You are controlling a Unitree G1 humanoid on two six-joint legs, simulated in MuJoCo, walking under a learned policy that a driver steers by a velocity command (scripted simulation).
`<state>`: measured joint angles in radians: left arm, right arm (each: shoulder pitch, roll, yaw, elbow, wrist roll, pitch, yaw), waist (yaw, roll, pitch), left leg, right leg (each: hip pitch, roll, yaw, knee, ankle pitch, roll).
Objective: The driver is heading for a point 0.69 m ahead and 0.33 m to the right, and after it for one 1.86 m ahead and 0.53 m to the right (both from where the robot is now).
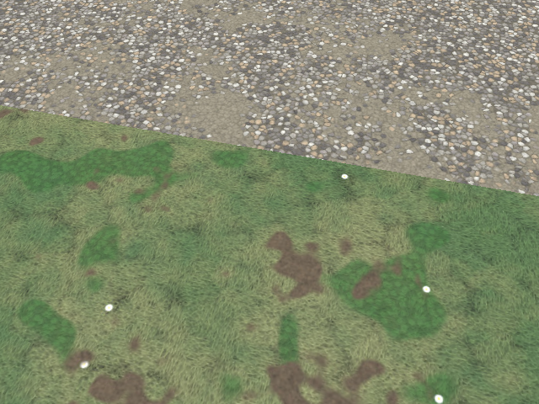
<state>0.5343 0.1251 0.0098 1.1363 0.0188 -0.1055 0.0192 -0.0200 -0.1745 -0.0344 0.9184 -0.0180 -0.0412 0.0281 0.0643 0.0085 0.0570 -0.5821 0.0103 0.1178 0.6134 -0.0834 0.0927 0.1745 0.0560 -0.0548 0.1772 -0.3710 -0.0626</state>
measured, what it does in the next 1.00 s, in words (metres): walks ahead, turning right: left foot, then right foot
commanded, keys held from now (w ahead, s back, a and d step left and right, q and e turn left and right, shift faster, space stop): w+e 0.88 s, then e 0.12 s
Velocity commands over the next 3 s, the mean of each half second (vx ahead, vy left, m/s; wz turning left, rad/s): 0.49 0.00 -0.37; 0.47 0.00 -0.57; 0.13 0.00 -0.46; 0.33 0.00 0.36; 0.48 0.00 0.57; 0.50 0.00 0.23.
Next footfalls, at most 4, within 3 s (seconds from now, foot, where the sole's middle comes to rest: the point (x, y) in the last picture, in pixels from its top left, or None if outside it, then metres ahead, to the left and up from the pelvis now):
0.06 left None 0.22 0.08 -0.77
0.60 right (353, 398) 0.47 -0.13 -0.77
1.12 left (357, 271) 0.82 -0.15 -0.77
1.54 right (407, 343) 0.62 -0.27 -0.77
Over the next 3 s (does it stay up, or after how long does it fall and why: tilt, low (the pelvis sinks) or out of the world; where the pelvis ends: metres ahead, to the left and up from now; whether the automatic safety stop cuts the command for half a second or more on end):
stays up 1.31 -0.31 0.00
